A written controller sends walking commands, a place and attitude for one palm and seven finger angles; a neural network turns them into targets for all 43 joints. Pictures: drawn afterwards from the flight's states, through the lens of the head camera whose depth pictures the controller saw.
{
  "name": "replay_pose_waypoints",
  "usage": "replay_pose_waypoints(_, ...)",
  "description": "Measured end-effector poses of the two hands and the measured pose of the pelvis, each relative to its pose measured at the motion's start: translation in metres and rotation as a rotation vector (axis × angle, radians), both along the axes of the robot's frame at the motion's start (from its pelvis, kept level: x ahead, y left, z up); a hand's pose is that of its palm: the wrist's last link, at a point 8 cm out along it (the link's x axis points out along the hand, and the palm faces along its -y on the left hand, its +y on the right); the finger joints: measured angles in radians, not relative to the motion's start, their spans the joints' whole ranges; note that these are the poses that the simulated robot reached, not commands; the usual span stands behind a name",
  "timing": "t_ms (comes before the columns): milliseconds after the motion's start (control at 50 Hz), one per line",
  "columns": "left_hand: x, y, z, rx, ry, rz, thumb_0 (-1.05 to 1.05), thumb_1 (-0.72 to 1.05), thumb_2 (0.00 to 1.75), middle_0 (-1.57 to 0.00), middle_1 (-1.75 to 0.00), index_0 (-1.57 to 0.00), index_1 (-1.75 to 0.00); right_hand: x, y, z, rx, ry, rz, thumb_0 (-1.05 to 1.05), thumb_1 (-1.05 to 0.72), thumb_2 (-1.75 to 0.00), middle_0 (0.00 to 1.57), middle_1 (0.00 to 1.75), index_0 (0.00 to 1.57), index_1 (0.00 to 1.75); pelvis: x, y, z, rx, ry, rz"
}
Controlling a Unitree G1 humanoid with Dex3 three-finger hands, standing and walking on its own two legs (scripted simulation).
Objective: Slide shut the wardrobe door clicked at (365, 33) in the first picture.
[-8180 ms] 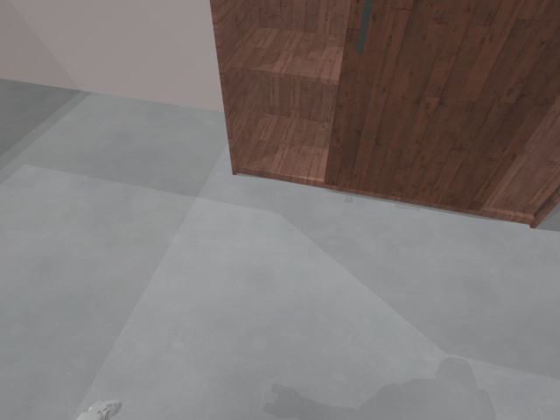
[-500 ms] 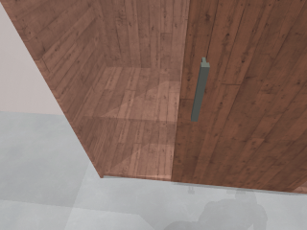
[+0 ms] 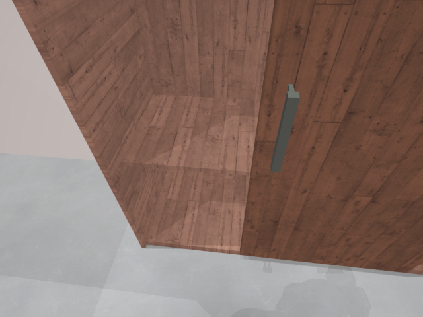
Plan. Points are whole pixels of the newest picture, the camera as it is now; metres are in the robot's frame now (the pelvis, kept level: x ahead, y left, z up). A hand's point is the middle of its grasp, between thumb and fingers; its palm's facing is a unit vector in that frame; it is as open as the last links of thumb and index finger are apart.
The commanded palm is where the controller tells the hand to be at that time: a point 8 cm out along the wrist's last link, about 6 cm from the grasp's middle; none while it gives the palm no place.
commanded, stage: look again from close up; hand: right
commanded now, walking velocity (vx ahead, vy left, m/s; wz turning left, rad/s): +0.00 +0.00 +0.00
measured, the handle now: (282, 131) +0.51 -0.14 +0.08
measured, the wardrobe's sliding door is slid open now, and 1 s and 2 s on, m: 0.47 0.47 0.47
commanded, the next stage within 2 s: none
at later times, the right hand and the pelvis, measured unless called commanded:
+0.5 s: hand out of the picture -0.04 -0.15 -0.18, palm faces +0.04 +0.99 -0.14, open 7.4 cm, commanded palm none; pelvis +0.01 +0.00 +0.00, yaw +0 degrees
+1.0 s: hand out of the picture -0.03 -0.14 -0.18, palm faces +0.05 +0.99 -0.13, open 7.4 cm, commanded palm none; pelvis +0.01 +0.01 +0.00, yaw +0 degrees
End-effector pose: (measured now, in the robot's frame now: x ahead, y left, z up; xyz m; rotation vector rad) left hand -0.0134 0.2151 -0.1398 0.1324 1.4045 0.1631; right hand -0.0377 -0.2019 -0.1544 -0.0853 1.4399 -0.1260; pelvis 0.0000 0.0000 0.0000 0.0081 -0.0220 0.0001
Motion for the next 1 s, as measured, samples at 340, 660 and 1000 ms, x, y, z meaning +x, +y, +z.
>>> replay_pose_waypoints(340, 0.004, 0.002, -0.001, -0.006, 0.007, 0.002, 0.01, 0.92, 0.9, -0.2, -0.3, -0.2, -0.3, -0.001, 0.002, 0.003, -0.005, 0.028, -0.003, 0.01, -0.91, -0.9, 0.2, 0.3, 0.2, 0.3, 0.006, 0.003, 0.001, -0.005, 0.003, 0.004)
replay_pose_waypoints(660, 0.01, 0.006, 0.0, -0.001, 0.006, -0.007, 0.01, 0.92, 0.9, -0.2, -0.3, -0.2, -0.3, -0.001, 0.009, 0.003, 0.004, 0.031, -0.014, 0.01, -0.91, -0.9, 0.2, 0.3, 0.2, 0.3, 0.011, 0.006, 0.002, -0.006, 0.001, -0.003)
replay_pose_waypoints(1000, 0.012, 0.006, 0.0, -0.004, 0.012, -0.009, 0.01, 0.92, 0.9, -0.2, -0.3, -0.2, -0.3, 0.0, 0.01, 0.004, 0.003, 0.038, -0.018, 0.01, -0.91, -0.9, 0.2, 0.3, 0.2, 0.3, 0.013, 0.008, 0.002, -0.006, 0.002, -0.004)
